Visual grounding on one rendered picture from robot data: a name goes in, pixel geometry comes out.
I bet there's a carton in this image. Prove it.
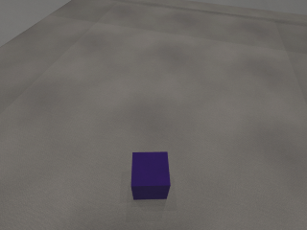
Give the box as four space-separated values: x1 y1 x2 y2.
130 151 171 200

